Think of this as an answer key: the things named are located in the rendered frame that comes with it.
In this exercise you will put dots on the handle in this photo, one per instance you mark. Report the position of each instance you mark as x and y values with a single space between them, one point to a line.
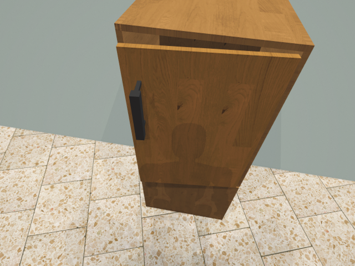
137 111

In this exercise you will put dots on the cupboard door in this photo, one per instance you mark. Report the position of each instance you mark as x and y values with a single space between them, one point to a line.
205 110

